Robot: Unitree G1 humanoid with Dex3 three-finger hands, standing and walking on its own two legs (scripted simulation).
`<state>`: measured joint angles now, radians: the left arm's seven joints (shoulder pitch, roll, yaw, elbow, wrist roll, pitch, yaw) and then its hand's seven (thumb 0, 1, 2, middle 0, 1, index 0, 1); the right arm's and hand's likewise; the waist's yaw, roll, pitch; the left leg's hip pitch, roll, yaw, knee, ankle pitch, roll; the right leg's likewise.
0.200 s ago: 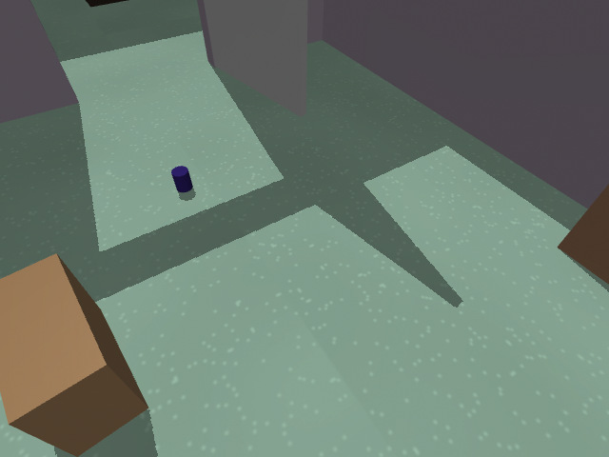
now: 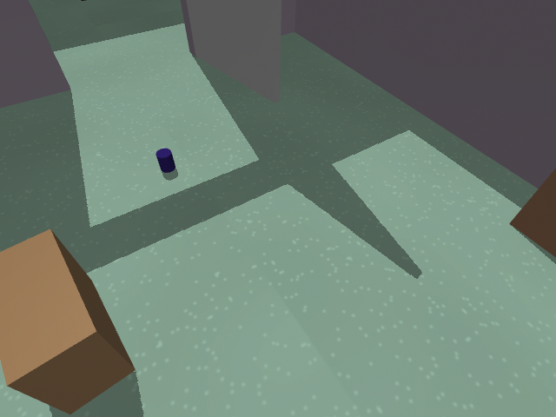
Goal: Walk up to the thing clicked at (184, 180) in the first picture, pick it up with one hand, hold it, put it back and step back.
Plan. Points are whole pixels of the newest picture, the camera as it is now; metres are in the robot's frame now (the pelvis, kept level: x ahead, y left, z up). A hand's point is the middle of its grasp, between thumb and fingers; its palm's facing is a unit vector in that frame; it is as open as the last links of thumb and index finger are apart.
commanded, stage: stand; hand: left
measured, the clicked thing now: (165, 160) +1.44 +0.57 -0.73
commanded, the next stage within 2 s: walk up in 0.92 s
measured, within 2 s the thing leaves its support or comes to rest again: neither
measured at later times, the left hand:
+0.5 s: hand out of the picture +0.08 +0.25 -0.16, palm faces -0.03 -0.94 -0.34, open 7.4 cm
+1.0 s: hand out of the picture +0.08 +0.26 -0.15, palm faces +0.01 -0.94 -0.33, open 7.4 cm
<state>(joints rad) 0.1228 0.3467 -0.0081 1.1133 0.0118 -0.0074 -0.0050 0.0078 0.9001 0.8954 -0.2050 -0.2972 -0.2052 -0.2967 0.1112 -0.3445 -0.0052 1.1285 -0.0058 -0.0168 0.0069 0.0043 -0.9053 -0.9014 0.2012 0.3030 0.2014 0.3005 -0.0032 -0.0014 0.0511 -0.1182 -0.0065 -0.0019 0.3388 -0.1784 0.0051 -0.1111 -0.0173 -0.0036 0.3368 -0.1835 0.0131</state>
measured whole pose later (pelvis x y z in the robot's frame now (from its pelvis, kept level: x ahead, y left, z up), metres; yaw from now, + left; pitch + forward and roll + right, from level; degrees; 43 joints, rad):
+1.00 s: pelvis +0.01 +0.00 +0.00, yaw +2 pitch -1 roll -1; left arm 0.16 0.36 0.04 1.06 0.03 -0.03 -0.04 0.01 0.90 0.90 -0.21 -0.30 -0.21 -0.30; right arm 0.17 -0.37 -0.04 1.08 -0.02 -0.01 0.05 0.00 -0.90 -0.90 0.20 0.30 0.20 0.30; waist 0.00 0.01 0.02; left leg -0.19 -0.01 -0.03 0.51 -0.39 0.04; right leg -0.14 -0.01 -0.03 0.42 -0.34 -0.03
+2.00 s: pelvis +0.42 +0.10 -0.01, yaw +14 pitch -2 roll -1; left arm 0.31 0.40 0.05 0.86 0.02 -0.08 -0.06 0.01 0.90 0.90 -0.21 -0.30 -0.21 -0.30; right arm 0.23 -0.44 -0.07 0.86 -0.01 -0.06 0.08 0.01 -0.91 -0.90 0.20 0.30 0.20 0.30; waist 0.04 0.04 0.08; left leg -0.52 0.07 0.00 0.78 -0.24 0.01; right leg -0.13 -0.04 -0.14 0.45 -0.28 -0.02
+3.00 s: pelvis +0.84 +0.20 -0.03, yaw +13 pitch -2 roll +0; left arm 0.35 0.44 0.04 0.85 0.01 -0.05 -0.05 0.01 0.90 0.90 -0.21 -0.30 -0.21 -0.30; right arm 0.27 -0.41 -0.07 0.87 -0.02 -0.09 0.06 0.01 -0.91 -0.90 0.20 0.30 0.20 0.30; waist 0.03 -0.03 0.06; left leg -0.39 0.03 0.09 0.63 -0.19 0.03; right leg -0.21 -0.07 -0.06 0.78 -0.46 -0.03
